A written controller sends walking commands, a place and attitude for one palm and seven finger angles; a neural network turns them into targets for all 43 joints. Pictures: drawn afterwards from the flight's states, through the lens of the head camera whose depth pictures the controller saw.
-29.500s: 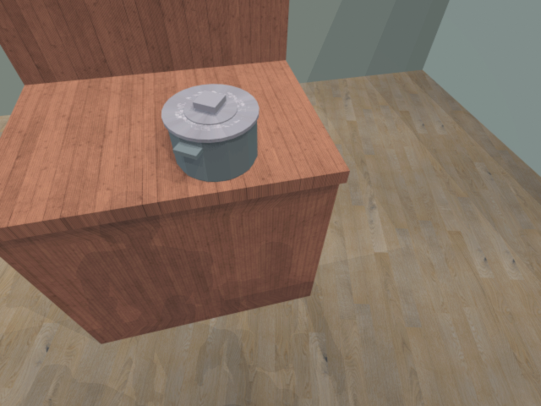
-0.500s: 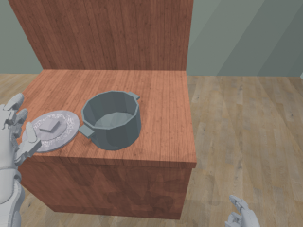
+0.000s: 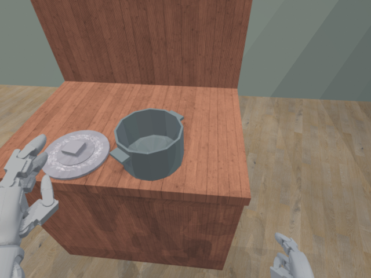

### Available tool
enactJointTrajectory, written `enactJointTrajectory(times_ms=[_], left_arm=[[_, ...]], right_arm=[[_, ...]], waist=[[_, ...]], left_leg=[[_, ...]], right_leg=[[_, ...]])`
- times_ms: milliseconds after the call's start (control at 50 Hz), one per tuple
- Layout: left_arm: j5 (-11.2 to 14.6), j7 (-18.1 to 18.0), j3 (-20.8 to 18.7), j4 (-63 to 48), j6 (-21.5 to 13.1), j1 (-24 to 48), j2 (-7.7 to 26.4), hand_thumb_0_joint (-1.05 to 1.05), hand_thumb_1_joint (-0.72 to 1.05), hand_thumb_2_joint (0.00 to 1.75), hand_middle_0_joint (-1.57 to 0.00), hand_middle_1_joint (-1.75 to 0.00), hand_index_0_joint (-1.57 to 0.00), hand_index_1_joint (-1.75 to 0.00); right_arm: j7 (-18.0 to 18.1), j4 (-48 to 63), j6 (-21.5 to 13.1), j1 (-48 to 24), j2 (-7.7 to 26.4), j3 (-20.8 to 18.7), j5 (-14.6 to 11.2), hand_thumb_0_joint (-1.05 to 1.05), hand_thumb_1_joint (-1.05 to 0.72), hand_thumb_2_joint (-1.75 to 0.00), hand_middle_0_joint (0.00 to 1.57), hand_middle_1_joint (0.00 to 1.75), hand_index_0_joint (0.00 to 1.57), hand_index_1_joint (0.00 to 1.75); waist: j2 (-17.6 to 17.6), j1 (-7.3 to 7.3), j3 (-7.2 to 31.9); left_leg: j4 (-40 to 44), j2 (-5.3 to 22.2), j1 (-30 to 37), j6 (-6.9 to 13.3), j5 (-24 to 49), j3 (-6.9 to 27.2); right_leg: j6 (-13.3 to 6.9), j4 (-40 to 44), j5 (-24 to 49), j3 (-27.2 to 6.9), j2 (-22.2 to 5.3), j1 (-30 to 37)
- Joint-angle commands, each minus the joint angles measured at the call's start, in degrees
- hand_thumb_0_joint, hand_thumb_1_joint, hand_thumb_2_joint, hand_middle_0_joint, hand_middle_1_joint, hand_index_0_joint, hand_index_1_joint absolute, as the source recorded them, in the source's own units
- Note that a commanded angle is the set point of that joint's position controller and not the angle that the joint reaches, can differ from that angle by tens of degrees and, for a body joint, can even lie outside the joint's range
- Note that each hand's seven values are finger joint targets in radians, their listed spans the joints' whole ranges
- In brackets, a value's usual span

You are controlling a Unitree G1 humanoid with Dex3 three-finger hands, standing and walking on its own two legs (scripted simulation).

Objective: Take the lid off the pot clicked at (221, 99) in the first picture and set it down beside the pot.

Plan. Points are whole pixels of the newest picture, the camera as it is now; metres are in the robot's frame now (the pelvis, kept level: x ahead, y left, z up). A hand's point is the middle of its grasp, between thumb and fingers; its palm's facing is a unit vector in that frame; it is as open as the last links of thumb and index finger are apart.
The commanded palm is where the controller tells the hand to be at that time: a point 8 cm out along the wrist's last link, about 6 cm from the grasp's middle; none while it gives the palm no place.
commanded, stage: draw the hand back to the body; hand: left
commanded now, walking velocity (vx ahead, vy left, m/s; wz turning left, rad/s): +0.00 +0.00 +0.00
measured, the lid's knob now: (74, 147) +0.45 +0.41 -0.02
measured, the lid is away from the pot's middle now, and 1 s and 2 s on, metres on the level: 0.24 0.24 0.24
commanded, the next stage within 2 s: step back with the hand held close in 0.02 s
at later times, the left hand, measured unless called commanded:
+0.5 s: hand (51, 204) +0.18 +0.26 +0.14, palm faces +0.24 -0.86 -0.45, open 7.4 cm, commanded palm +0.12 +0.31 +0.17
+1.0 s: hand (12, 244) +0.11 +0.27 +0.15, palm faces +0.35 -0.83 -0.44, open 7.4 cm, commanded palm +0.05 +0.32 +0.17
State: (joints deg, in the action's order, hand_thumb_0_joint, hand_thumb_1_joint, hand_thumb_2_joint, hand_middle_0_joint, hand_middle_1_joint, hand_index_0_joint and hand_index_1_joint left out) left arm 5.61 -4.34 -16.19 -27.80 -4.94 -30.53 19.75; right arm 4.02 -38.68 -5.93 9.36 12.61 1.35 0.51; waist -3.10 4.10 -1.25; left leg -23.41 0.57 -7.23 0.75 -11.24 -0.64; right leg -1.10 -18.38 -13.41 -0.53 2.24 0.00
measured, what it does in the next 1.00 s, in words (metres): shifts its weight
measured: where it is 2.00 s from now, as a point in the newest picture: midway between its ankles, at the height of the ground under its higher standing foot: outside the picture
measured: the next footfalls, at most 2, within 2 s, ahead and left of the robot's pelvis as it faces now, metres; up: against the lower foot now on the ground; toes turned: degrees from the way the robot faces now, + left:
right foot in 1.52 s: -0.21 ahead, -0.07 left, +0.00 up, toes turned -6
left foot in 1.72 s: -0.18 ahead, +0.18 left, +0.00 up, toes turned -3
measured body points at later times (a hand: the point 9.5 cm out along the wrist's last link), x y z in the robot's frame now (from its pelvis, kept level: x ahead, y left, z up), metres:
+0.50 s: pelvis -0.02 +0.03 -0.01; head +0.00 +0.03 +0.44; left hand +0.16 +0.30 +0.17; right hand +0.15 -0.22 -0.08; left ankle +0.02 +0.11 -0.75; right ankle -0.03 -0.11 -0.74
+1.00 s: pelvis -0.08 +0.04 -0.02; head -0.06 +0.04 +0.43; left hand +0.09 +0.32 +0.17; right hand +0.09 -0.20 -0.10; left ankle +0.02 +0.11 -0.74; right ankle -0.03 -0.11 -0.74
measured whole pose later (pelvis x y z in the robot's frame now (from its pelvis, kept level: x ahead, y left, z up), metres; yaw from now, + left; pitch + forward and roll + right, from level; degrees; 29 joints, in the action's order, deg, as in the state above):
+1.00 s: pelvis -0.08 +0.04 -0.02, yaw +1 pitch +1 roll -3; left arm 3.3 -7.6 -21.0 -35.5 -10.6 -35.3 21.9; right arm 5.7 -30.9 -4.0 12.7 12.0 0.2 -1.6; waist -1.7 -0.2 -1.5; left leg -36.0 -0.2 -27.3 4.0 -10.7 -2.4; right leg 1.3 -35.2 -16.2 -0.7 0.9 -21.5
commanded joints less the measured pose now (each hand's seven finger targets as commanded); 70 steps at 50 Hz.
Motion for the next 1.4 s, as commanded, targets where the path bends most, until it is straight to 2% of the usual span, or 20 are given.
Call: enactJointTrajectory(times_ms=[0,100,120,140,180,400,560,720,800,940,1000,1080,1120,1180,1220,1240,1260,1280,1320,1380], left_arm=[[-0.4,-1.0,-5.3,-11.5,-3.5,6.1,8.4,0.00,0.90,0.90,-0.20,-0.30,-0.20,-0.30],[-0.6,-1.1,-5.7,-13.3,-3.4,4.8,9.3,0.00,0.90,0.90,-0.20,-0.30,-0.20,-0.30],[0.3,-1.6,-13.1,-17.4,-5.9,8.9,15.9,0.00,0.90,0.90,-0.20,-0.30,-0.20,-0.30],[0.1,-1.2,-9.7,-12.8,-6.4,4.2,11.6,0.00,0.90,0.90,-0.20,-0.30,-0.20,-0.30],[0.2,-1.1,-8.9,-12.8,-7.0,4.3,11.7,0.00,0.90,0.90,-0.20,-0.30,-0.20,-0.30],[-0.6,-1.5,-10.2,-16.6,-6.2,-6.2,11.4,0.00,0.90,0.90,-0.20,-0.30,-0.20,-0.30],[-0.9,-2.5,-11.6,-20.5,-7.5,-8.0,11.7,0.00,0.90,0.90,-0.20,-0.30,-0.20,-0.30],[-0.9,-3.3,-10.2,-18.5,-8.5,-5.6,10.7,0.00,0.90,0.90,-0.20,-0.30,-0.20,-0.30],[-1.4,-4.1,-9.9,-21.0,-9.2,-4.1,10.8,0.00,0.90,0.90,-0.20,-0.30,-0.20,-0.30],[-2.7,-4.2,-11.4,-19.8,-9.6,-4.5,10.3,0.00,0.90,0.90,-0.20,-0.30,-0.20,-0.30],[-2.1,-4.2,-11.8,-21.3,-10.0,-5.9,11.0,0.00,0.90,0.90,-0.20,-0.30,-0.20,-0.30],[-1.5,-4.5,-11.7,-20.0,-10.2,-5.7,11.9,0.00,0.90,0.90,-0.20,-0.30,-0.20,-0.30],[-1.7,-4.7,-9.9,-20.6,-10.2,-3.1,10.9,0.00,0.90,0.90,-0.20,-0.30,-0.20,-0.30],[-2.1,-5.2,-11.2,-21.7,-10.0,-2.7,12.5,0.00,0.90,0.90,-0.20,-0.30,-0.20,-0.30],[-2.1,-5.3,-10.7,-23.3,-10.4,-2.6,11.5,0.00,0.90,0.90,-0.20,-0.30,-0.20,-0.30],[-2.2,-5.4,-11.8,-23.2,-10.7,-4.1,11.8,0.00,0.90,0.90,-0.20,-0.30,-0.20,-0.30],[-2.5,-5.4,-12.0,-24.2,-10.8,-3.9,11.9,0.00,0.90,0.90,-0.20,-0.30,-0.20,-0.30],[-2.7,-5.8,-13.2,-24.0,-11.0,-3.8,13.5,0.00,0.90,0.90,-0.20,-0.30,-0.20,-0.30],[-1.4,-5.6,-13.5,-24.1,-10.4,-5.2,12.6,0.00,0.90,0.90,-0.20,-0.30,-0.20,-0.30],[-0.7,-5.5,-12.8,-23.9,-9.4,-7.2,12.4,0.00,0.90,0.90,-0.20,-0.30,-0.20,-0.30]], right_arm=[[0.4,9.3,-3.2,-8.1,6.2,-2.2,-0.1,0.00,-0.90,-0.90,0.20,0.30,0.20,0.30],[0.3,9.6,-3.6,-8.1,6.3,-2.1,0.2,0.00,-0.90,-0.90,0.20,0.30,0.20,0.30],[0.4,12.7,-1.8,-7.1,7.4,-1.9,-1.2,0.00,-0.90,-0.90,0.20,0.30,0.20,0.30],[0.5,10.9,-1.0,-6.4,6.1,-1.5,-0.7,0.00,-0.90,-0.90,0.20,0.30,0.20,0.30],[0.0,11.1,-0.2,-5.2,6.3,-2.2,-0.9,0.00,-0.90,-0.90,0.20,0.30,0.20,0.30],[1.1,16.8,2.2,-4.5,7.0,-3.9,-1.9,0.00,-0.90,-0.90,0.20,0.30,0.20,0.30],[1.1,18.1,1.4,-3.1,7.6,-4.4,-2.3,0.00,-0.90,-0.90,0.20,0.30,0.20,0.30],[1.5,16.7,0.3,-1.0,7.1,-4.4,-2.5,0.00,-0.90,-0.90,0.20,0.30,0.20,0.30],[1.9,16.3,-0.6,-1.5,7.0,-4.2,-2.0,0.00,-0.90,-0.90,0.20,0.30,0.20,0.30],[2.1,16.7,-1.4,-2.1,7.8,-4.3,-2.0,0.00,-0.90,-0.90,0.20,0.30,0.20,0.30],[1.6,16.4,-1.4,-1.1,6.8,-4.5,-1.9,0.00,-0.90,-0.90,0.20,0.30,0.20,0.30],[0.8,14.0,-0.3,0.3,6.1,-5.4,-1.5,0.00,-0.90,-0.90,0.20,0.30,0.20,0.30],[0.4,13.5,0.6,-0.2,5.0,-5.1,-1.2,0.00,-0.90,-0.90,0.20,0.30,0.20,0.30],[0.7,14.2,1.5,-2.0,5.4,-5.1,-1.2,0.00,-0.90,-0.90,0.20,0.30,0.20,0.30],[1.6,15.5,0.8,-3.2,6.9,-5.1,-1.4,0.00,-0.90,-0.90,0.20,0.30,0.20,0.30],[1.7,15.6,-0.2,-3.6,6.7,-5.4,-1.4,0.00,-0.90,-0.90,0.20,0.30,0.20,0.30],[1.4,15.3,-1.2,-2.9,6.8,-5.4,-0.9,0.00,-0.90,-0.90,0.20,0.30,0.20,0.30],[1.3,14.9,-1.4,-3.2,7.2,-5.7,-1.1,0.00,-0.90,-0.90,0.20,0.30,0.20,0.30],[0.5,13.7,-1.8,-1.6,6.1,-5.9,-0.8,0.00,-0.90,-0.90,0.20,0.30,0.20,0.30],[0.3,13.8,-2.8,-1.8,5.6,-5.4,-0.9,0.00,-0.90,-0.90,0.20,0.30,0.20,0.30]], waist=[[-1.0,-0.96,1.3],[-0.9,-0.50,2.9],[0.0,-1.47,0.3],[3.7,-2.37,1.4],[4.6,-2.82,2.4],[-0.4,-2.09,10.2],[-4.6,-2.76,8.4],[5.2,-4.71,5.1],[-0.5,-4.65,5.3],[-7.2,-3.62,4.3],[-0.6,-3.94,6.7],[10.0,-5.20,7.3],[11.8,-5.91,7.6],[7.6,-5.83,8.4],[-5.8,-5.11,6.2],[-13.5,-4.72,8.2],[-16.0,-4.96,8.3],[-14.1,-4.95,8.2],[-7.3,-4.04,8.4],[-8.2,-3.13,10.3]], left_leg=[[3.3,0.7,6.3,0.7,3.5,0.2],[3.2,0.7,6.1,0.8,3.8,0.6],[0.0,1.7,1.7,2.2,-1.3,1.6],[-2.5,1.4,1.4,2.3,-1.4,2.4],[-4.5,1.4,0.9,1.8,-0.4,2.7],[-0.6,6.5,-1.2,2.8,19.8,4.7],[3.2,8.2,-12.4,3.7,-1.3,7.2],[-4.7,4.5,-14.1,2.3,-17.2,6.2],[-1.7,5.7,-14.8,2.7,-18.0,8.0],[9.5,11.0,-31.7,4.8,-33.1,12.4],[1.7,7.5,-24.8,3.3,-24.5,8.3],[-18.0,1.8,-13.9,0.1,-17.4,2.6],[-23.9,0.4,-10.3,-0.6,-12.9,1.9],[-11.9,2.9,-11.4,0.8,-7.9,5.0],[1.2,10.0,-18.5,4.5,-10.2,13.4],[9.9,15.6,-23.5,6.5,-19.7,18.0],[16.7,18.8,-30.2,7.7,-30.1,21.1],[18.9,20.6,-35.8,7.7,-33.9,22.1],[13.3,17.4,-24.8,6.4,-21.5,16.4],[12.6,14.3,-15.6,3.8,-18.6,11.2]], right_leg=[[-0.5,4.8,4.1,1.0,-0.5,-10.0],[-0.6,4.5,4.5,0.8,-0.7,-8.9],[-0.2,5.8,7.1,-5.6,-4.2,-14.7],[-0.6,5.4,9.5,-6.5,-6.4,-15.9],[-1.4,4.3,12.3,-8.0,-8.9,-17.5],[1.5,-9.4,12.4,-0.9,-4.2,-14.2],[1.6,-13.4,3.7,-0.6,-3.3,-12.1],[-1.3,-6.3,-1.6,-6.7,-8.6,-21.9],[-0.7,-9.2,-2.5,-4.5,-6.8,-22.3],[1.7,-20.5,-4.6,1.3,-0.2,-8.1],[0.0,-14.5,0.0,-2.1,-3.3,-13.1],[-5.8,-2.4,-2.4,-16.0,-14.9,-28.2],[-7.2,-1.2,5.9,-17.1,-18.8,-30.7],[-3.7,-9.2,10.3,-10.4,-13.6,-26.6],[1.0,-20.6,0.9,-2.2,-3.7,-23.2],[2.3,-30.7,-9.5,-0.1,0.3,-18.4],[2.5,-42.6,-14.1,-1.2,3.2,-14.0],[2.6,-49.6,-14.7,-2.4,4.1,-10.9],[1.9,-45.0,-15.6,-2.3,2.2,-19.6],[1.5,-29.8,-17.2,2.2,1.8,-19.0]])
